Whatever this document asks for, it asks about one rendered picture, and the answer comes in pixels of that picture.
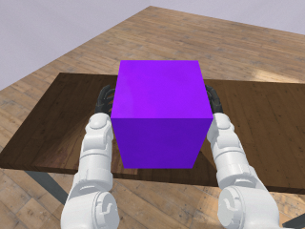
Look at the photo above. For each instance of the left robot hand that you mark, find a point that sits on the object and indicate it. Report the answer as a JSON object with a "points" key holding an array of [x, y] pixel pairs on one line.
{"points": [[102, 105]]}

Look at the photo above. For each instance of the left robot upper arm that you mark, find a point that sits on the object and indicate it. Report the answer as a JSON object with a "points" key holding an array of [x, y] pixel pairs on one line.
{"points": [[96, 210]]}

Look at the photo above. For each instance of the table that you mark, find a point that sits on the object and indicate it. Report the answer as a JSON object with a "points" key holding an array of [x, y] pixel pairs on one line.
{"points": [[268, 119]]}

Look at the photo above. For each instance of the right robot upper arm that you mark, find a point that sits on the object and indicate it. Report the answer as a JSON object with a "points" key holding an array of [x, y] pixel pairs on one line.
{"points": [[247, 208]]}

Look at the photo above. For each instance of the robot right forearm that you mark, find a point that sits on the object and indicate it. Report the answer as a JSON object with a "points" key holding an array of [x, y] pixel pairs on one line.
{"points": [[232, 166]]}

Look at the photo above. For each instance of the right robot hand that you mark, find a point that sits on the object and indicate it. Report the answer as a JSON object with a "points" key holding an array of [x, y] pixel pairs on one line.
{"points": [[214, 100]]}

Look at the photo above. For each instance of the robot left forearm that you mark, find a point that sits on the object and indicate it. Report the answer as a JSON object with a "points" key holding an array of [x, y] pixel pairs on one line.
{"points": [[95, 161]]}

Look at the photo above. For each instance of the carton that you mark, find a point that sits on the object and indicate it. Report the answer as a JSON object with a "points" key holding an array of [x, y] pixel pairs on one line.
{"points": [[161, 113]]}

